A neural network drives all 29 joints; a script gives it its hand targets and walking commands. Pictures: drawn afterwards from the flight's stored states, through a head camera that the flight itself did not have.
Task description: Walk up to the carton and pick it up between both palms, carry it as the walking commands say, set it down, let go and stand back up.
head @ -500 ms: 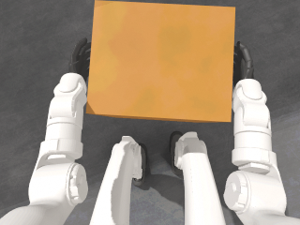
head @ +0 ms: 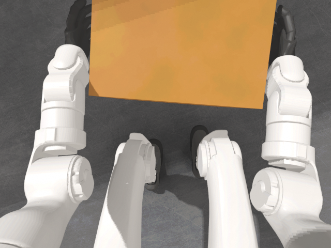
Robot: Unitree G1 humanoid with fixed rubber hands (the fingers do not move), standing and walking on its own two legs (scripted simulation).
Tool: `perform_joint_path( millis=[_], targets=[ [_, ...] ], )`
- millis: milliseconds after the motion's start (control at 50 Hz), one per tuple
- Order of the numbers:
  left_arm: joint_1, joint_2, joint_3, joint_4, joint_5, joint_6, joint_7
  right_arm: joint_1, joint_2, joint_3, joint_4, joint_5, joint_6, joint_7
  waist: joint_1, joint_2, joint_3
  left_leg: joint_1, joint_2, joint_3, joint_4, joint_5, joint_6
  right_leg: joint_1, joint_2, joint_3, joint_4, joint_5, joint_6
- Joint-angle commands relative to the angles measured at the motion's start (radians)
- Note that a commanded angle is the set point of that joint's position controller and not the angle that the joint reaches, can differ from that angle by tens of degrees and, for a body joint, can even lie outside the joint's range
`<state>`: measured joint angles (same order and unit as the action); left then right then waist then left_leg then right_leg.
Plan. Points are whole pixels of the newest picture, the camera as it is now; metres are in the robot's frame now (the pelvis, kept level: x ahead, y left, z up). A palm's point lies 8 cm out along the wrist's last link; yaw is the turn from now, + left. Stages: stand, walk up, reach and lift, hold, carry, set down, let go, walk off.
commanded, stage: set down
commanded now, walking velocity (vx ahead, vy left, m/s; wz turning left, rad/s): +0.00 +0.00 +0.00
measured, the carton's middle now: (177, 51) +0.50 -0.02 -0.22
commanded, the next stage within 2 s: none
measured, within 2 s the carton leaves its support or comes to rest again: neither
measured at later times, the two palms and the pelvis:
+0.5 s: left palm (97, 44) +0.53 +0.16 -0.20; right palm (266, 49) +0.50 -0.22 -0.22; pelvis -0.03 +0.00 -0.06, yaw +0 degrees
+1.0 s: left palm (108, 45) +0.54 +0.16 -0.26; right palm (262, 48) +0.51 -0.23 -0.26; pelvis -0.02 +0.00 -0.10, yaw +0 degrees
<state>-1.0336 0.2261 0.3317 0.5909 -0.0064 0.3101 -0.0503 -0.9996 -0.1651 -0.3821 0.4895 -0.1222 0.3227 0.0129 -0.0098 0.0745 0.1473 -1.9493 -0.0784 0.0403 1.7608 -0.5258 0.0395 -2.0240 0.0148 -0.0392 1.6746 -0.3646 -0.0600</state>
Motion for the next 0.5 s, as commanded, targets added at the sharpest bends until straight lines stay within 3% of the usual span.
perform_joint_path(
  millis=[0, 120, 220, 260, 280, 320, 380, 440, 480],
  targets=[
    [-0.856, -0.833, -0.626, -0.163, -0.218, -0.059, -0.158, -0.768, 0.752, 0.515, -0.083, 0.228, -0.046, 0.128, -0.155, -0.05, -1.535, 0.271, -0.061, -0.058, -0.125, 0.135, -0.037, 0.888, 0.087, 0.067, 0.027, 0.259, 0.017],
    [-0.954, -0.772, -0.68, -0.255, -0.261, -0.055, -0.125, -0.862, 0.686, 0.555, -0.15, 0.284, -0.043, 0.113, -0.157, -0.048, -1.773, 0.388, -0.056, -0.045, -0.057, 0.182, -0.04, 0.985, 0.086, 0.056, 0.092, 0.31, 0.015],
    [-1.046, -0.674, -0.749, -0.436, -0.329, -0.044, -0.079, -0.963, 0.601, 0.623, -0.308, 0.356, -0.028, 0.073, -0.157, -0.077, -2.192, 0.569, -0.058, -0.014, 0.016, 0.259, -0.038, 1.25, 0.088, 0.057, 0.159, 0.433, 0.019],
    [-1.12, -0.62, -0.766, -0.566, -0.352, -0.039, -0.053, -0.996, 0.588, 0.642, -0.381, 0.41, -0.018, 0.053, -0.154, -0.07, -2.387, 0.657, -0.064, -0.002, 0.052, 0.319, -0.037, 1.387, 0.091, 0.061, 0.199, 0.53, 0.017],
    [-1.122, -0.594, -0.745, -0.571, -0.341, -0.038, -0.04, -0.963, 0.585, 0.637, -0.328, 0.416, -0.006, 0.05, -0.144, -0.059, -2.317, 0.636, -0.065, -0.002, 0.06, 0.317, -0.036, 1.358, 0.091, 0.07, 0.213, 0.539, 0.016],
    [-1.136, -0.574, -0.684, -0.396, -0.305, -0.035, -0.044, -0.987, 0.578, 0.61, -0.141, 0.383, 0.003, 0.054, -0.111, -0.026, -1.889, 0.464, -0.049, -0.005, 0.043, 0.146, -0.02, 1.091, 0.079, 0.077, 0.191, 0.328, 0.011],
    [-1.07, -0.653, -0.608, -0.111, -0.256, -0.029, -0.089, -0.99, 0.593, 0.516, 0.053, 0.325, -0.009, 0.089, -0.121, 0.001, -1.457, 0.287, -0.028, -0.028, 0.03, -0.029, -0.004, 0.817, 0.067, 0.067, 0.168, 0.092, -0.002],
    [-1.022, -0.722, -0.55, 0.071, -0.223, -0.022, -0.136, -0.979, 0.622, 0.459, 0.186, 0.276, -0.018, 0.122, -0.132, -0.028, -1.235, 0.159, -0.017, -0.041, 0.038, -0.118, 0.002, 0.719, 0.055, 0.063, 0.177, -0.008, -0.001],
    [-1.041, -0.748, -0.524, 0.092, -0.22, -0.032, -0.158, -0.999, 0.637, 0.438, 0.2, 0.258, -0.03, 0.139, -0.141, -0.049, -1.189, 0.117, -0.012, -0.048, 0.052, -0.117, 0.003, 0.699, 0.049, 0.063, 0.193, -0.011, 0.001]
  ],
)
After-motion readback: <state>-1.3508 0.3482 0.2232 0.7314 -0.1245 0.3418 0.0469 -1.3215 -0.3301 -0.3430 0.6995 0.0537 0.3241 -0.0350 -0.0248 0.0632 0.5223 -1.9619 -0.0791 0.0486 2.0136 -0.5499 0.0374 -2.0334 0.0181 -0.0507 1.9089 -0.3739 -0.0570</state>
